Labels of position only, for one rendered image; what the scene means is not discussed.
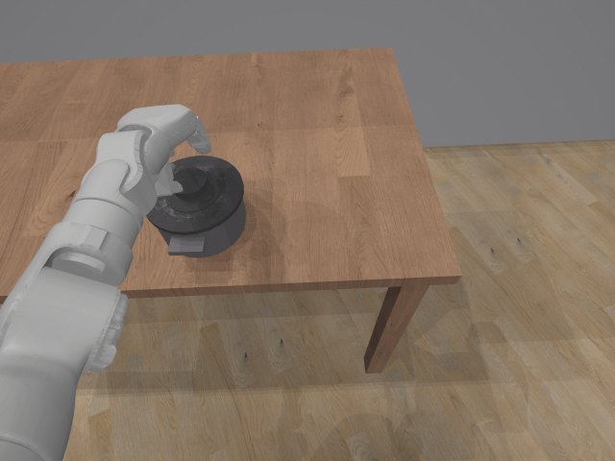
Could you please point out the table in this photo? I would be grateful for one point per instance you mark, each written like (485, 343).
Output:
(337, 189)

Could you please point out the left robot upper arm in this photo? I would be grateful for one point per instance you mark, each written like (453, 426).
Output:
(65, 326)

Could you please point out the left robot hand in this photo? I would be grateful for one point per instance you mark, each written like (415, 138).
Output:
(178, 123)

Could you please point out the robot left forearm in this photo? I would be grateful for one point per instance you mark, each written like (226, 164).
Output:
(94, 240)

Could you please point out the knob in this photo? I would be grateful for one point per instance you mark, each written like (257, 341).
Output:
(194, 182)

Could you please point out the pot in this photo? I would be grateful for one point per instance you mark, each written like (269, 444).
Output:
(208, 243)

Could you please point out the lid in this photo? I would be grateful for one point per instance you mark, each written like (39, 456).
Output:
(220, 201)

